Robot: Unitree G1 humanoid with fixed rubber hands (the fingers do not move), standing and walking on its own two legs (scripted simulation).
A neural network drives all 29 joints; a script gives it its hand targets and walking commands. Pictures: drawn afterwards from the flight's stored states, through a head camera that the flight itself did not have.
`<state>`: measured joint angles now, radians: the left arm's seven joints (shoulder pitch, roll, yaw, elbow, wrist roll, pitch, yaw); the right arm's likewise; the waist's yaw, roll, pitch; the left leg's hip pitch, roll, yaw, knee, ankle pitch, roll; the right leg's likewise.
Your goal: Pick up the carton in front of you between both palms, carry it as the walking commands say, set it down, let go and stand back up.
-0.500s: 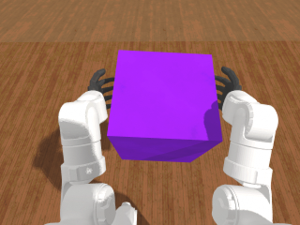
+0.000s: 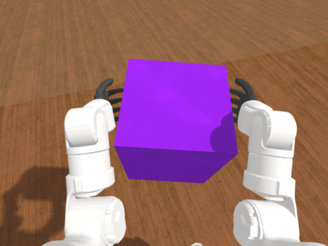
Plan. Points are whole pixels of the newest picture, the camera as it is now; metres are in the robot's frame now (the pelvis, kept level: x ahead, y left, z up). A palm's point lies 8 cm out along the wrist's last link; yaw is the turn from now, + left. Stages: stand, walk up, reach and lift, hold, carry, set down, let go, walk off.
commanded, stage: carry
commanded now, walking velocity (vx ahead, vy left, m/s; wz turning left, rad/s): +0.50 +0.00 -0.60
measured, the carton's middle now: (171, 129) +0.38 +0.00 +0.10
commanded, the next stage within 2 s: none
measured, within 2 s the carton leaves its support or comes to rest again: neither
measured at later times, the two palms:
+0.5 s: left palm (161, 32) +0.70 +0.02 +0.20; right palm (260, 48) +0.60 -0.26 +0.20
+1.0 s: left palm out of the picture +0.93 +0.01 +0.25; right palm out of the picture +0.93 -0.28 +0.24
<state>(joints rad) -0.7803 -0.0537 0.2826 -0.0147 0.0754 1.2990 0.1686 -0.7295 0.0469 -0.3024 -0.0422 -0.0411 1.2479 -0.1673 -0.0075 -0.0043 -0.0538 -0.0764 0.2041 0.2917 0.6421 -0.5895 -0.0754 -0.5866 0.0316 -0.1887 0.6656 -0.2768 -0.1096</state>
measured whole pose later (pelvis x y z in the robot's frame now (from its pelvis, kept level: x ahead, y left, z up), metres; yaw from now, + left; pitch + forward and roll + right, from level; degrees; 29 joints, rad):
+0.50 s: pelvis +0.31 +0.00 +0.05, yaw -16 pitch +5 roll +2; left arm -0.71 -0.04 0.30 -0.06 0.03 1.28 0.17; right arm -0.69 0.09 -0.27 -0.06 -0.07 1.23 -0.17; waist -0.08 -0.04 -0.04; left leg -0.53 0.03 0.11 0.72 -0.37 0.07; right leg -0.49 0.07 0.04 1.24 -0.48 -0.05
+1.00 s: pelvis +0.57 -0.12 +0.08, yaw -5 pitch +4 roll +3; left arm -0.72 -0.06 0.32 0.00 0.04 1.26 0.17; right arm -0.79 0.05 -0.29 0.04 -0.06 1.28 -0.17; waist 0.06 0.02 -0.05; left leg -0.85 0.02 0.07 1.36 -0.33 0.07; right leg -0.17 -0.05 -0.21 0.47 -0.46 0.00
